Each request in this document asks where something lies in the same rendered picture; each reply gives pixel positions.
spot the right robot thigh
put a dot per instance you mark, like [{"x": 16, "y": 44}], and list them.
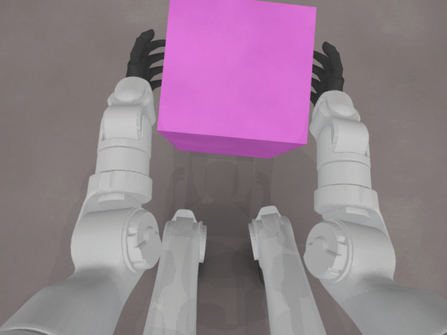
[{"x": 292, "y": 309}]

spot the right robot forearm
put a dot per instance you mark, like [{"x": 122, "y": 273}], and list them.
[{"x": 343, "y": 163}]

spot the left robot forearm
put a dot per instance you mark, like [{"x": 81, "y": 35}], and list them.
[{"x": 124, "y": 149}]

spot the robot right shin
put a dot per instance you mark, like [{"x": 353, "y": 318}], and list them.
[{"x": 272, "y": 210}]

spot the robot left upper arm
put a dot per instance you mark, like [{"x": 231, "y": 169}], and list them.
[{"x": 111, "y": 249}]

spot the carton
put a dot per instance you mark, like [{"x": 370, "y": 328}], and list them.
[{"x": 237, "y": 77}]

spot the robot right upper arm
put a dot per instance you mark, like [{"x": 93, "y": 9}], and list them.
[{"x": 355, "y": 263}]

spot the left robot hand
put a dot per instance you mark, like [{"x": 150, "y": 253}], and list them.
[{"x": 139, "y": 63}]

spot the right robot hand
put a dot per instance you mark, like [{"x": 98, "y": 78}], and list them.
[{"x": 330, "y": 75}]

